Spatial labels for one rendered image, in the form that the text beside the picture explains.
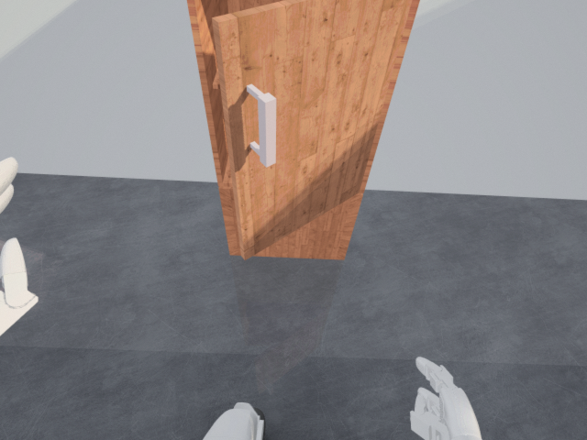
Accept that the robot left shin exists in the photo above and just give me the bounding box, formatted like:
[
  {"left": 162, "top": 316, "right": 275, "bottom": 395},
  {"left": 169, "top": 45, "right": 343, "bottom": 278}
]
[{"left": 234, "top": 402, "right": 258, "bottom": 415}]

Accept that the handle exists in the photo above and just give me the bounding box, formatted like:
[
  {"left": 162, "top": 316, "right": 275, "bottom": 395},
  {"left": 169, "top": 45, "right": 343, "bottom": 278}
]
[{"left": 247, "top": 84, "right": 276, "bottom": 168}]

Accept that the cupboard door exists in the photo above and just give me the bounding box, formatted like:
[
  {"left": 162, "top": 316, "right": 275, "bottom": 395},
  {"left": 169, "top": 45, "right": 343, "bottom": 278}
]
[{"left": 212, "top": 0, "right": 412, "bottom": 260}]

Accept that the robot left thigh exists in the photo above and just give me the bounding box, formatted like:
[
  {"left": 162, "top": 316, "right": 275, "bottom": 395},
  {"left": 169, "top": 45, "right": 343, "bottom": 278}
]
[{"left": 203, "top": 409, "right": 264, "bottom": 440}]

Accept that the robot right hand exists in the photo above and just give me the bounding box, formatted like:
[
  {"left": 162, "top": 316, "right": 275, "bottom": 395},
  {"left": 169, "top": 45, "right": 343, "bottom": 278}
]
[{"left": 410, "top": 357, "right": 482, "bottom": 440}]

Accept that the robot left hand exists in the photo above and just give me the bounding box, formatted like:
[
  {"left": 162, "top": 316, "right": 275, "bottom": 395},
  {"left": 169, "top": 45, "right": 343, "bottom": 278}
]
[{"left": 0, "top": 157, "right": 38, "bottom": 336}]

